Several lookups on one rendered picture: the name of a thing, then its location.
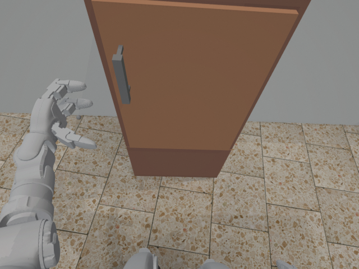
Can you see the robot shin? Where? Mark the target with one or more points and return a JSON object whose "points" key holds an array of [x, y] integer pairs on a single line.
{"points": [[209, 260], [144, 250]]}

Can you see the cupboard door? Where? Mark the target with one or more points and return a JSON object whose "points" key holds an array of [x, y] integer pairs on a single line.
{"points": [[194, 69]]}

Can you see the robot left forearm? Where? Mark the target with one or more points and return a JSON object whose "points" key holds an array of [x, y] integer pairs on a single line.
{"points": [[33, 186]]}

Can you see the handle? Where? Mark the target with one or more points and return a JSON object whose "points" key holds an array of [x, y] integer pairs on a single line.
{"points": [[120, 72]]}

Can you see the robot left shin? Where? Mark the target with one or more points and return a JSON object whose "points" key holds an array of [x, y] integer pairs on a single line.
{"points": [[144, 250]]}

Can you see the left robot upper arm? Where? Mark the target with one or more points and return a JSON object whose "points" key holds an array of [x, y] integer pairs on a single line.
{"points": [[30, 245]]}

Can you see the left robot hand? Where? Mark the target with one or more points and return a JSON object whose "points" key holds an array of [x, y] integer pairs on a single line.
{"points": [[46, 113]]}

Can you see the robot right shin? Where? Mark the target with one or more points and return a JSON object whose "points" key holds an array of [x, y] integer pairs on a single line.
{"points": [[209, 260]]}

